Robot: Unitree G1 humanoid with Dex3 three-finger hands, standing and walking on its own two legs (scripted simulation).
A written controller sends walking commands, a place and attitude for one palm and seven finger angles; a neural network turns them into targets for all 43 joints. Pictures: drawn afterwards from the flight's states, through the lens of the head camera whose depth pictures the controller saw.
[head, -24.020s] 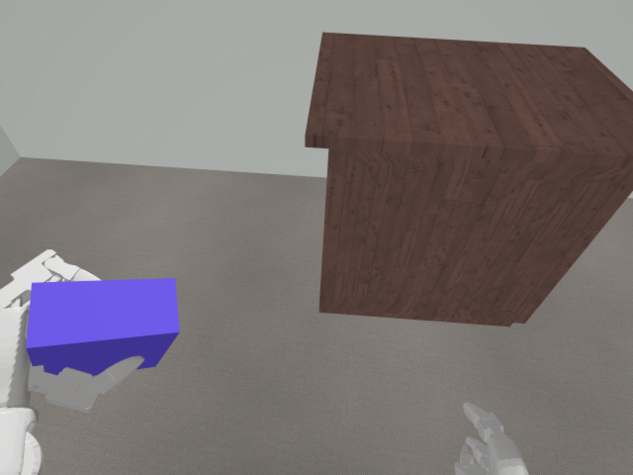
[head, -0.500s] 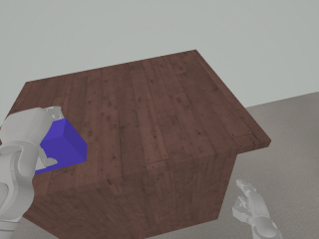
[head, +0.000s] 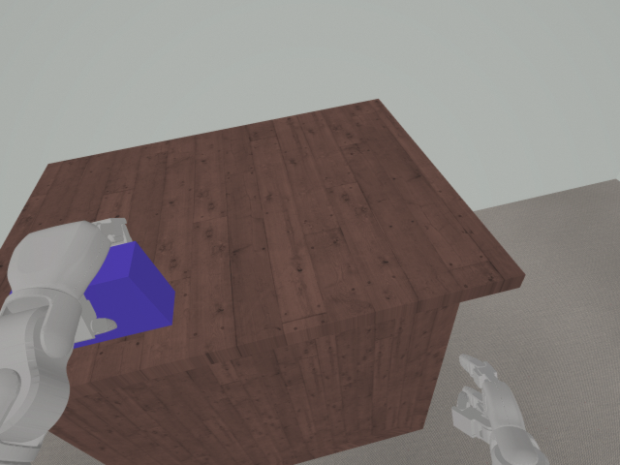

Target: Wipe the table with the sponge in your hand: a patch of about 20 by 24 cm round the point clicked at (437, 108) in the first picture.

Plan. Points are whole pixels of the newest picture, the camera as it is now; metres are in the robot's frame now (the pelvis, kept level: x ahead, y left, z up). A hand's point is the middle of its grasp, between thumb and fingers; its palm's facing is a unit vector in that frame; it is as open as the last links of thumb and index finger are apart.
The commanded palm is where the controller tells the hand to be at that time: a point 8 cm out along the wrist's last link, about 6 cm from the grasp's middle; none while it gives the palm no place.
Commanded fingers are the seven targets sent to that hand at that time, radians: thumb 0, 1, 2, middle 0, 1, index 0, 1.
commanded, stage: move the sponge above the wiping area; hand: left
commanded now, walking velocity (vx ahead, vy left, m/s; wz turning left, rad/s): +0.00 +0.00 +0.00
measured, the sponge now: (108, 305) +0.23 +0.30 +0.12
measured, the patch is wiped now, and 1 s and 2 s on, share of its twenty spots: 0.05 0.05 0.05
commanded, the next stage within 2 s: lower the sponge onto the table in 0.74 s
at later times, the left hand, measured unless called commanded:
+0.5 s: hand (91, 275) +0.24 +0.30 +0.17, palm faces +0.09 -0.02 -1.00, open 9.7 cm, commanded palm +0.20 +0.30 +0.25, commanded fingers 0.00 0.10 1.30 -1.20 -1.60 -1.20 -1.60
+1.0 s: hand (83, 278) +0.23 +0.31 +0.17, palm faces +0.07 -0.01 -1.00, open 9.7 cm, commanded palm +0.19 +0.30 +0.25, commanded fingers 0.00 0.10 1.30 -1.20 -1.60 -1.20 -1.60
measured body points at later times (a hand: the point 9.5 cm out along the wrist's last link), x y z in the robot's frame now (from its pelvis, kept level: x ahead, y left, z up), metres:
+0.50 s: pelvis +0.00 -0.01 +0.00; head -0.02 -0.06 +0.45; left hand +0.23 +0.29 +0.23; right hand +0.26 -0.19 -0.08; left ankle +0.02 +0.11 -0.74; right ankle +0.02 -0.09 -0.74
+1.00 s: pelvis +0.00 -0.01 +0.00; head -0.02 -0.06 +0.44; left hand +0.22 +0.30 +0.23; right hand +0.25 -0.20 -0.08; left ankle +0.02 +0.11 -0.74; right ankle +0.02 -0.09 -0.74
